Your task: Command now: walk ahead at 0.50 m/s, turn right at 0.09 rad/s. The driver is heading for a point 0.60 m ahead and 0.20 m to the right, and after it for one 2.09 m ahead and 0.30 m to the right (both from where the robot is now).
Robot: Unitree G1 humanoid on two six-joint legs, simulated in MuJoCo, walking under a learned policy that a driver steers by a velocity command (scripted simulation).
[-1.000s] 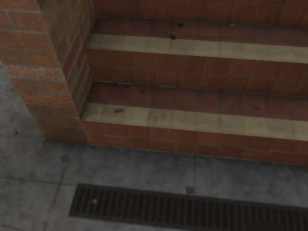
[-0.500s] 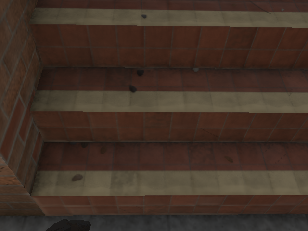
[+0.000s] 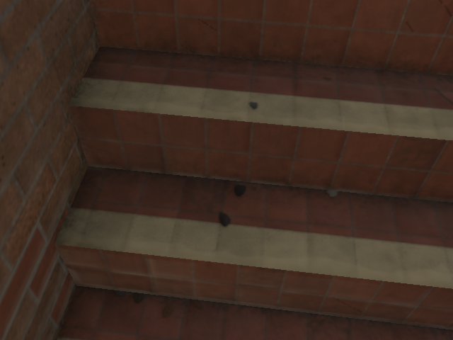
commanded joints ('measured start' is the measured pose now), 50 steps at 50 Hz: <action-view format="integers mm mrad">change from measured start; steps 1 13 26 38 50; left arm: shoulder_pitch -37 -176 -630 -224 191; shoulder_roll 126 -49 -134 -24 14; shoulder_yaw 20 28 -84 4 1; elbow -52 -142 -637 -196 -16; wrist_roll -26 39 40 32 3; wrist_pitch -6 94 159 106 25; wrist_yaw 8 -3 16 0 33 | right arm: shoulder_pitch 282 410 398 115 -336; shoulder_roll -79 -87 -147 62 165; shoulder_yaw -29 -47 -25 2 77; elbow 36 94 145 -340 -512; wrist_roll -7 -17 24 -39 -10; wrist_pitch -30 -69 -36 7 42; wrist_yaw -25 -21 -14 0 -11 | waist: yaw -161 -62 -35 -145 12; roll -10 77 28 -59 -53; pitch -101 5 83 5 18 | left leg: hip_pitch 312 254 214 -671 -1068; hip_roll -23 294 206 -12 19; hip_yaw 2 -117 158 -171 52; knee -170 -315 -649 1645 1598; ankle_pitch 58 302 348 172 -11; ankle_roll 50 201 113 58 64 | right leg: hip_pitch -77 -814 -1015 -443 -105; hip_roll -214 -48 -166 -139 -203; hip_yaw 134 75 -105 538 386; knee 296 1465 1253 146 -176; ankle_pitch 867 58 -218 -299 257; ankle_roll -110 29 -23 -61 -43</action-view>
